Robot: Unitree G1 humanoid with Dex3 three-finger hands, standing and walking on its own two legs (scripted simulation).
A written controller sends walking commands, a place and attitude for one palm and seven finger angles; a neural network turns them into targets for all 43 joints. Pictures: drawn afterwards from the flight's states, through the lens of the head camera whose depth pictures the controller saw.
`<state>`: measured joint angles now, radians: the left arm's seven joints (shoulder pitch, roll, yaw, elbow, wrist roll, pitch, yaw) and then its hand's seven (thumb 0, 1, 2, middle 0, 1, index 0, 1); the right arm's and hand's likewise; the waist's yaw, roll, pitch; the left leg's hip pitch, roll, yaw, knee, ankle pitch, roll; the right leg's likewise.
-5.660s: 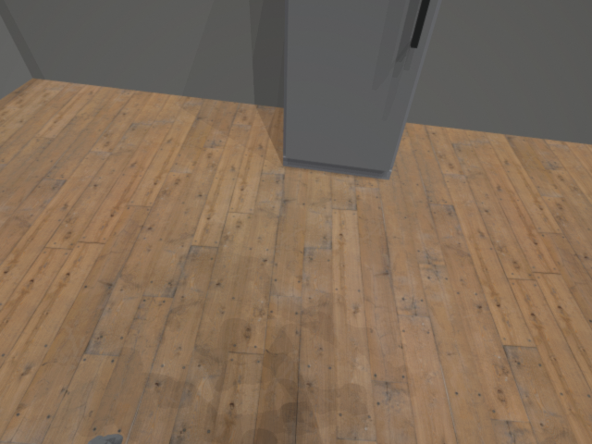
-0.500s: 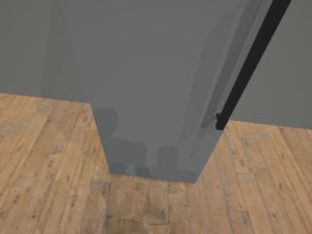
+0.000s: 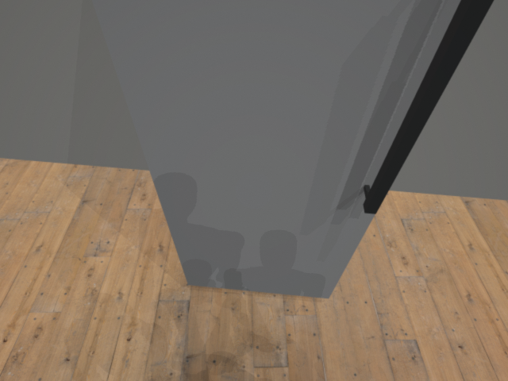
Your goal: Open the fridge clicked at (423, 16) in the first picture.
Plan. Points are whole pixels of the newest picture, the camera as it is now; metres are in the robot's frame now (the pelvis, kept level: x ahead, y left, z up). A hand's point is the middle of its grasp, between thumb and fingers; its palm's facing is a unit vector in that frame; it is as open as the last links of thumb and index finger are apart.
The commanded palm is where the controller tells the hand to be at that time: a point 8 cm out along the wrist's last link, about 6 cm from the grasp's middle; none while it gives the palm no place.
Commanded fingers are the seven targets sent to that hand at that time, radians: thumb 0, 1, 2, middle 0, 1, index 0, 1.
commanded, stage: come to a stop and stand still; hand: right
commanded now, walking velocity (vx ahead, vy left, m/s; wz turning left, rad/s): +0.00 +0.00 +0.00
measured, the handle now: (416, 102) +0.49 -0.21 +0.21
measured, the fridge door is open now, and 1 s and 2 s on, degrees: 0 0 0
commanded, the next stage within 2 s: look again from close up in 0.52 s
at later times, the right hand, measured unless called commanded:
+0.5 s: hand out of the picture +0.01 -0.19 -0.18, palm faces +0.02 +0.98 -0.19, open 7.4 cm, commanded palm none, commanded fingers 0.00 -0.90 -0.90 0.20 0.30 0.20 0.30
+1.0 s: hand out of the picture +0.01 -0.24 -0.19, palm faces +0.00 +0.98 -0.20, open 7.4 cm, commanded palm none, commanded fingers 0.00 -0.90 -0.90 0.20 0.30 0.20 0.30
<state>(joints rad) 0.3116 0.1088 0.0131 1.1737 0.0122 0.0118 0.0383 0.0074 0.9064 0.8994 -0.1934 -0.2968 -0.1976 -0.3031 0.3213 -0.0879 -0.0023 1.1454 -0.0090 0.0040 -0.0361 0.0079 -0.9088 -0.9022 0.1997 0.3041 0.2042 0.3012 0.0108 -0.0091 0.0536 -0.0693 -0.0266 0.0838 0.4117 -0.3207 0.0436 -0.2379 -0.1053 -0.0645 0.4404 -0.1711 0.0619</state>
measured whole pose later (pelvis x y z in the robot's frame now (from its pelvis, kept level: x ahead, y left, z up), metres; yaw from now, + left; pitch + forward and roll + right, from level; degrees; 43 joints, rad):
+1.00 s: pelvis -0.02 -0.07 -0.01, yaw +0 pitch -2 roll +1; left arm 0.26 0.17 0.01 1.00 0.02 0.01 0.01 0.01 0.92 0.90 -0.20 -0.30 -0.20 -0.30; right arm 0.30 -0.18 0.00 1.00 -0.03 0.01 -0.04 0.01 -0.91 -0.90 0.20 0.30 0.20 0.30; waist 0.00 0.02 0.02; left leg -0.16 0.06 0.05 0.55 -0.36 -0.03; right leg -0.32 -0.03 -0.09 0.58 -0.23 -0.04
